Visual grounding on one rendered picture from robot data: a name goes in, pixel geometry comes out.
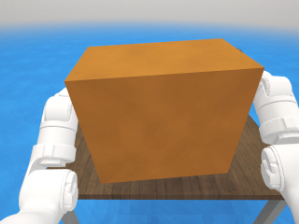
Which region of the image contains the carton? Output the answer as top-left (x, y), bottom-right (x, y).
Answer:
top-left (64, 38), bottom-right (264, 184)

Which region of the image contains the left robot forearm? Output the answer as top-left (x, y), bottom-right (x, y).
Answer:
top-left (19, 87), bottom-right (78, 210)

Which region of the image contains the table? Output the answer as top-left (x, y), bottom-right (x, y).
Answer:
top-left (47, 115), bottom-right (287, 224)

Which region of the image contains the right robot forearm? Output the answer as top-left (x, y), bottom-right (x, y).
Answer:
top-left (253, 71), bottom-right (299, 146)

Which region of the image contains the robot right upper arm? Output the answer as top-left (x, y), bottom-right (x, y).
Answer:
top-left (261, 143), bottom-right (299, 224)

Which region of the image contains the robot left upper arm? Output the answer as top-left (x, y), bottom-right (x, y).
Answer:
top-left (0, 169), bottom-right (78, 224)

